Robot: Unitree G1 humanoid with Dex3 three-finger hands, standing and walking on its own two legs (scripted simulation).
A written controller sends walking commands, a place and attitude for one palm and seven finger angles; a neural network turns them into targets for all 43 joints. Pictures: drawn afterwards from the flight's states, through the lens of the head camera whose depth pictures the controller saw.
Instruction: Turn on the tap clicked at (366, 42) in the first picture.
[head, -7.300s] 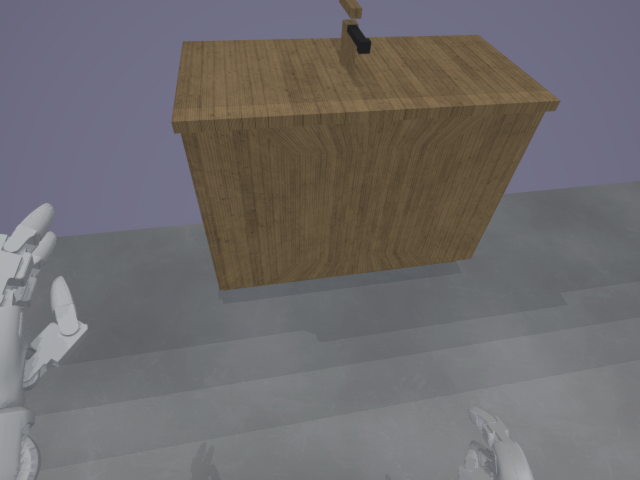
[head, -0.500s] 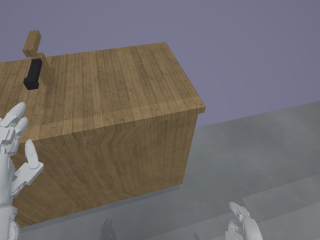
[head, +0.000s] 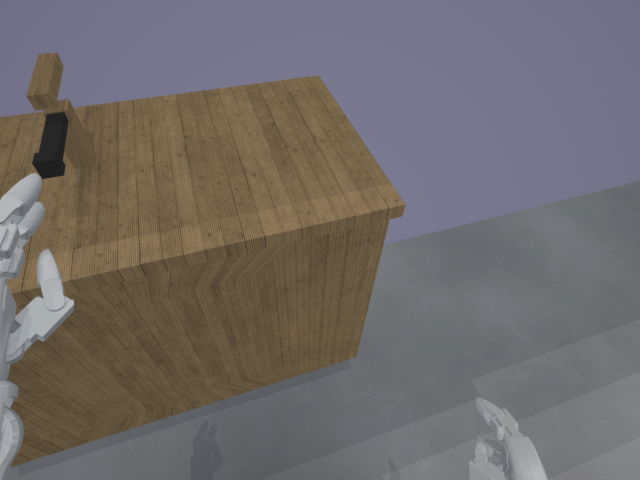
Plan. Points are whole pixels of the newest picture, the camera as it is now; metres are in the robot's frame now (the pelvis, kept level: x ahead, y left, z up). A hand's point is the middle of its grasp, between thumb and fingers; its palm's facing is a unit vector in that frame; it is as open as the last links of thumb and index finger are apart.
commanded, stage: look again from close up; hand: left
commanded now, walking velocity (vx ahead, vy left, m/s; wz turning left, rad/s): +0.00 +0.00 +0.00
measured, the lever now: (49, 164) +0.48 +0.43 +0.11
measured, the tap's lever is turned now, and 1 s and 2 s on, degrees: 0 0 0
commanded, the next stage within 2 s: shuffle to correct the standing spot in 0.10 s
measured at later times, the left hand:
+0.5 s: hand (64, 272) +0.27 +0.29 +0.15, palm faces +0.39 -0.84 -0.37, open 7.4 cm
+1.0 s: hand (58, 257) +0.29 +0.29 +0.16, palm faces +0.42 -0.82 -0.39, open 7.4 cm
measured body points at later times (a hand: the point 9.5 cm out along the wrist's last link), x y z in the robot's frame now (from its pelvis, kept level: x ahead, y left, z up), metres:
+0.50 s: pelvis +0.06 +0.03 -0.01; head +0.07 +0.05 +0.44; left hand +0.25 +0.33 +0.17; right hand +0.26 -0.18 -0.07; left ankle +0.06 +0.10 -0.74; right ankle +0.03 -0.12 -0.74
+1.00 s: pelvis +0.07 +0.04 -0.02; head +0.08 +0.05 +0.43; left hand +0.26 +0.34 +0.18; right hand +0.24 -0.18 -0.10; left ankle +0.06 +0.10 -0.74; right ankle +0.03 -0.12 -0.74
